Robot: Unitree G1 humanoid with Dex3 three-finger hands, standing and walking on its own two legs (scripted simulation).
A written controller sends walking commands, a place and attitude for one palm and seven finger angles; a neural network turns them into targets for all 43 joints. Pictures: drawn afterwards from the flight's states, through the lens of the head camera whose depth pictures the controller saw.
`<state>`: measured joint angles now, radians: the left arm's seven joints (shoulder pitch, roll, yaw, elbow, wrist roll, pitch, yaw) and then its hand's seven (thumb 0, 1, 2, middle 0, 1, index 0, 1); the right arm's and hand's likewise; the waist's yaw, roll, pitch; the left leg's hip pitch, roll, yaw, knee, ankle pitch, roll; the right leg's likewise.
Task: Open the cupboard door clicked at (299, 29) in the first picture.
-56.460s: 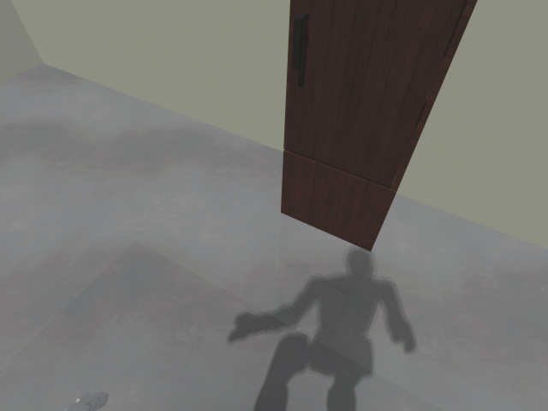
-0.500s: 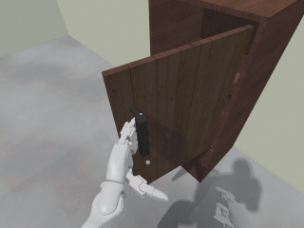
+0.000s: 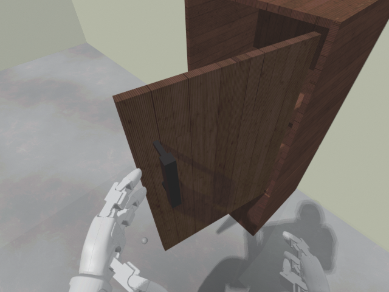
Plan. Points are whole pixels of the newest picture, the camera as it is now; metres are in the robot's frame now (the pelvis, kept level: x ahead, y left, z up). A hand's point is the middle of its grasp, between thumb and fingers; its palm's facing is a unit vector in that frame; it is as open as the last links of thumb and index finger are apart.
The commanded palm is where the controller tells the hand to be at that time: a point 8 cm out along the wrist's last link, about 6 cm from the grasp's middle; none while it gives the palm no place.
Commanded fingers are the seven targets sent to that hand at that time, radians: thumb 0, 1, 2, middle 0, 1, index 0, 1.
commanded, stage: slide the hand sideways off the handle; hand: left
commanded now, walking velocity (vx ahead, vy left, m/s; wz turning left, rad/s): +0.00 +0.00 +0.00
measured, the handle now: (166, 175) +0.31 +0.08 +0.11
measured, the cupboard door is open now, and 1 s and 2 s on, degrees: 78 78 78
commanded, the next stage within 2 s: draw the hand back to the body in 0.36 s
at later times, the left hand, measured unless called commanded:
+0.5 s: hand (118, 255) +0.16 +0.13 +0.11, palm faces -0.02 -1.00 -0.03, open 16.3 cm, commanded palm +0.13 +0.19 +0.12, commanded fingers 0.00 -0.50 0.30 -0.15 -0.30 -0.15 -0.30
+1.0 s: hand (77, 240) +0.17 +0.19 +0.14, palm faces +0.04 -0.99 -0.15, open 16.1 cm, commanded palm +0.13 +0.24 +0.16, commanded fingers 0.00 -0.22 0.42 -0.16 -0.30 -0.16 -0.30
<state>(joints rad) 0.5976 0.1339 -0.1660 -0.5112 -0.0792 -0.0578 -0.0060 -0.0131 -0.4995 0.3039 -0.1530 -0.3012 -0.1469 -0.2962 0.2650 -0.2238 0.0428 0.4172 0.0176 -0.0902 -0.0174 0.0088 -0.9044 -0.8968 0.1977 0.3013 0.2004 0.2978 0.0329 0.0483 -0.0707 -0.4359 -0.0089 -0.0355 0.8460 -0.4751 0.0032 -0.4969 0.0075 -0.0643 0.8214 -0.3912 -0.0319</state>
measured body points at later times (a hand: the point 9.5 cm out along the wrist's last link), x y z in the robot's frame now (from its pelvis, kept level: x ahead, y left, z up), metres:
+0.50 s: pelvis +0.00 +0.00 -0.01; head +0.00 -0.01 +0.44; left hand +0.15 +0.19 +0.11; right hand +0.19 -0.21 -0.06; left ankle -0.02 +0.12 -0.70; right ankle +0.02 -0.10 -0.70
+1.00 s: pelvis +0.00 +0.01 +0.01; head -0.03 +0.00 +0.46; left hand +0.16 +0.24 +0.15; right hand +0.19 -0.19 -0.04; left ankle -0.02 +0.12 -0.70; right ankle +0.02 -0.10 -0.70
